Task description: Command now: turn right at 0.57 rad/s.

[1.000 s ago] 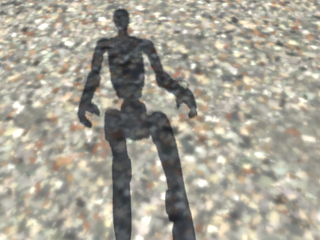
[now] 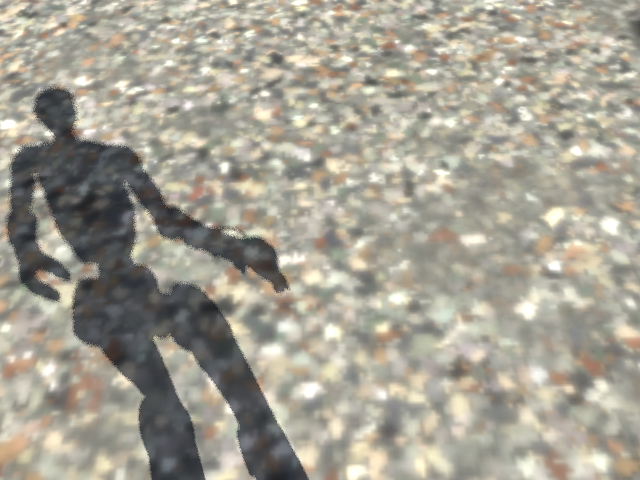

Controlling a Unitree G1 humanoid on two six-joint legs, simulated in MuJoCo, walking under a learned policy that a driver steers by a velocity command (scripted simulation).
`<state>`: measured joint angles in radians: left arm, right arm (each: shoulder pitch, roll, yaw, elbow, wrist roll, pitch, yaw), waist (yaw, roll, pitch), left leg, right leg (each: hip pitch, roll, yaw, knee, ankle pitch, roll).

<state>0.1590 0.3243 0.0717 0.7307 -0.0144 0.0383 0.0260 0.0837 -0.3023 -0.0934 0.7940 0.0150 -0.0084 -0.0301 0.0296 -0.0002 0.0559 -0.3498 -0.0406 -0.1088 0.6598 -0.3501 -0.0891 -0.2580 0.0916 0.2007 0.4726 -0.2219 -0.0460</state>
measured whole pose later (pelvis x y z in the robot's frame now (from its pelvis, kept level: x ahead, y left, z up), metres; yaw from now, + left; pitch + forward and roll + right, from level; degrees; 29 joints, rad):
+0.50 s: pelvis +0.00 -0.01 -0.01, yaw -12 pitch +0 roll +0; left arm 0.16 0.29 0.05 0.70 0.00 0.06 0.01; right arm 0.15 -0.30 -0.05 0.83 -0.01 0.01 -0.01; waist -0.03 0.03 0.07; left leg -0.25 0.07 0.02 0.57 -0.37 -0.03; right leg -0.23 0.01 0.02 0.50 -0.26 -0.02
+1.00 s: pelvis -0.02 +0.02 -0.01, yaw -1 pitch +0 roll -2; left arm 0.06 0.32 0.08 0.79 0.00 0.04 0.05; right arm 0.21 -0.31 -0.06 0.81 0.00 0.00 0.01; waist -0.02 -0.04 0.08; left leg -0.24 -0.02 0.01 0.54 -0.31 0.07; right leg -0.41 0.00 0.01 1.01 -0.53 0.04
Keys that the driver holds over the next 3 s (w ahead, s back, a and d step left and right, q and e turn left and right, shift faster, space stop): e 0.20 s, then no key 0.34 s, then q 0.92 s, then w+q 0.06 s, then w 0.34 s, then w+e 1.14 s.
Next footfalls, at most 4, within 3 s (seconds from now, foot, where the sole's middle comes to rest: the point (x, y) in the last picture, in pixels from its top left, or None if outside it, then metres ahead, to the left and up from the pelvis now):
0.06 left None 0.06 0.14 -0.78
0.46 right None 0.01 -0.13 -0.78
0.90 left None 0.01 0.10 -0.78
1.46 right None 0.08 -0.11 -0.78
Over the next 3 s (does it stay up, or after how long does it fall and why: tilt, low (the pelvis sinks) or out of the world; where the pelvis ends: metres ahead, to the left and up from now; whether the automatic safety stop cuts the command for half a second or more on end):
stays up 0.64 0.23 -0.01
